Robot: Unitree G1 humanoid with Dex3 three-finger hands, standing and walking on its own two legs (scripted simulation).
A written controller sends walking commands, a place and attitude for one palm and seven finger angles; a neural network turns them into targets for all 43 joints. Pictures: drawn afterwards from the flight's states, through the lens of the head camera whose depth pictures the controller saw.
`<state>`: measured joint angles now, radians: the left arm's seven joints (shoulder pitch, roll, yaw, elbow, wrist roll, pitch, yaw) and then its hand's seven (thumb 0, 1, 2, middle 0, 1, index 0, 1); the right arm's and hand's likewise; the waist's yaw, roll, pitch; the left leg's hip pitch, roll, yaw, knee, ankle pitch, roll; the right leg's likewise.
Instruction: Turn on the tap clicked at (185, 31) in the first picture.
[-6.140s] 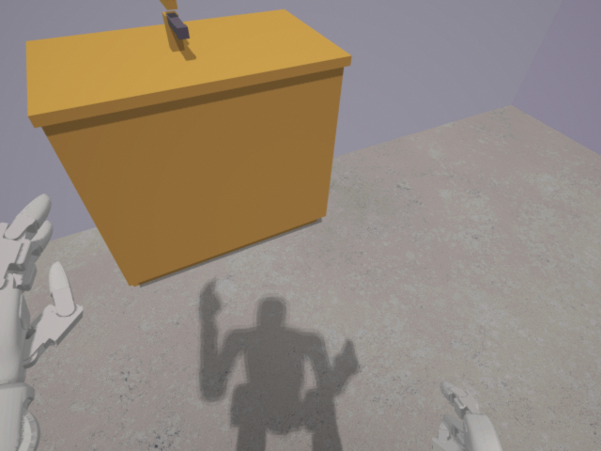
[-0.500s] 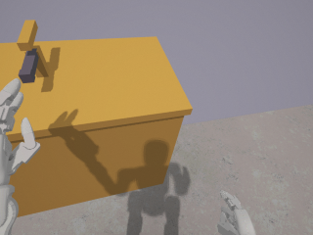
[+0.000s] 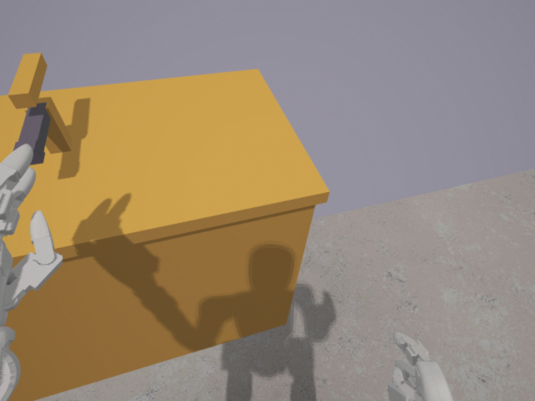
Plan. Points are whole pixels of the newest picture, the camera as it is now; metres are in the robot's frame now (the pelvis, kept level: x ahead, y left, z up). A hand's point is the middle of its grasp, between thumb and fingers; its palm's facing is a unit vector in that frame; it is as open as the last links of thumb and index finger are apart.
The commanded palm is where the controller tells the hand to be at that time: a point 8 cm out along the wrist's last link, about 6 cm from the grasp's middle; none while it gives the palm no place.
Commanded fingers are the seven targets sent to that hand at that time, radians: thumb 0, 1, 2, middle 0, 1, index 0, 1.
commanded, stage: shuffle to correct the standing spot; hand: left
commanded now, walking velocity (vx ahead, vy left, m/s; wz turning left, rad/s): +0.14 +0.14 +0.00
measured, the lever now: (29, 152) +0.41 +0.40 +0.13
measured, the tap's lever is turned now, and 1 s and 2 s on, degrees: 0 0 0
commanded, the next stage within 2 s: come to a stop and stand still in 0.92 s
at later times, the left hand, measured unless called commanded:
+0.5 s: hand (52, 263) +0.21 +0.24 +0.18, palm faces +0.39 -0.82 -0.41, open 7.4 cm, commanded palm +0.16 +0.28 +0.19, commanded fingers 0.00 0.90 0.90 -0.20 -0.30 -0.20 -0.30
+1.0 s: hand out of the picture +0.23 +0.31 +0.19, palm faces +0.44 -0.80 -0.42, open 7.4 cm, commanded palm +0.18 +0.35 +0.19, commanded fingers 0.00 0.90 0.90 -0.20 -0.30 -0.20 -0.30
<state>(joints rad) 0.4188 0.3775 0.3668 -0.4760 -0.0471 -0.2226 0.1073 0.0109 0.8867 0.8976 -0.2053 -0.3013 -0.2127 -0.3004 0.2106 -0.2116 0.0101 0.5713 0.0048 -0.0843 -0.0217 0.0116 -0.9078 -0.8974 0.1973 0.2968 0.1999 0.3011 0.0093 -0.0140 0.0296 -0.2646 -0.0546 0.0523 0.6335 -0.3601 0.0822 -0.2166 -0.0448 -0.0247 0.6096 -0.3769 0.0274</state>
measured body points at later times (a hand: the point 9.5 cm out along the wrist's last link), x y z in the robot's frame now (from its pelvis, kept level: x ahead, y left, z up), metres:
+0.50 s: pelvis +0.00 +0.00 +0.00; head +0.00 -0.01 +0.45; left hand +0.18 +0.28 +0.21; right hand +0.16 -0.23 -0.09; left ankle -0.02 +0.09 -0.67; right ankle +0.01 -0.09 -0.72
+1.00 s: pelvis +0.03 +0.06 +0.00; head +0.04 +0.05 +0.45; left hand +0.20 +0.35 +0.21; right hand +0.20 -0.14 -0.10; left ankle +0.05 +0.19 -0.66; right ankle +0.04 -0.03 -0.72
